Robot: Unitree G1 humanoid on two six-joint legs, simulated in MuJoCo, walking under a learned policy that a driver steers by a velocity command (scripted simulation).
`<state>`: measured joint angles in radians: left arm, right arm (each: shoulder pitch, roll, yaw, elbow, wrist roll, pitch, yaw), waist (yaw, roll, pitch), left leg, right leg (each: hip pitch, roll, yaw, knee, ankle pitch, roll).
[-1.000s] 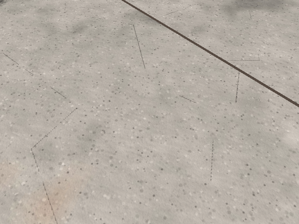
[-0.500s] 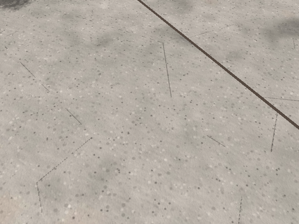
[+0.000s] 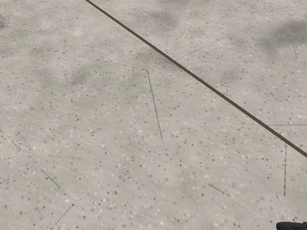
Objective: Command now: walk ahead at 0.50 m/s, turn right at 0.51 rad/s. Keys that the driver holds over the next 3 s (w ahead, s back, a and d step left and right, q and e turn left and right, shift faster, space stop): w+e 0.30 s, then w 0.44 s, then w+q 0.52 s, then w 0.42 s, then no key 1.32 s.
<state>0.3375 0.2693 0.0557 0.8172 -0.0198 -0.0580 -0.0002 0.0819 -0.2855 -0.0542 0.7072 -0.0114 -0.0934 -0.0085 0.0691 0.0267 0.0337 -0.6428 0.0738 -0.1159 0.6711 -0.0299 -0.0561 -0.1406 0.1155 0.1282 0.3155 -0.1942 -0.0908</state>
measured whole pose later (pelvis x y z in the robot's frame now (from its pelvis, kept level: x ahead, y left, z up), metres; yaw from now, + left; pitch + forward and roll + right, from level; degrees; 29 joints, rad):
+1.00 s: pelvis +0.52 -0.10 +0.00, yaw -12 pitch +1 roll -2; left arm 0.33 0.27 0.06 0.82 0.02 -0.09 -0.01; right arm 0.17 -0.29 -0.06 0.82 0.02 -0.05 0.02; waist 0.05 0.05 0.01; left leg -0.71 0.10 -0.07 0.81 0.03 -0.01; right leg -0.02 0.05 -0.13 0.21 -0.21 -0.05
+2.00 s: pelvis +1.06 -0.16 +0.00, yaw +2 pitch +1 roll -1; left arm 0.21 0.23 0.03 0.86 0.02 -0.07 -0.02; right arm 0.16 -0.28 -0.05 0.78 0.00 -0.01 -0.03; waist 0.02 0.04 0.05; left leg -0.50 0.07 -0.07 0.77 -0.26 -0.05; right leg -0.24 0.06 -0.05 0.36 -0.14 -0.07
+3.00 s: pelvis +1.12 -0.13 -0.01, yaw +2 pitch -2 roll +0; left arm 0.23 0.22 0.01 1.10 0.01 0.00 0.03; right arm 0.13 -0.23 -0.04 1.09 0.00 0.02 -0.04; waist 0.01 0.00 0.04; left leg -0.23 0.00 -0.02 0.47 -0.21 -0.01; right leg -0.13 0.00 -0.03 0.46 -0.30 -0.01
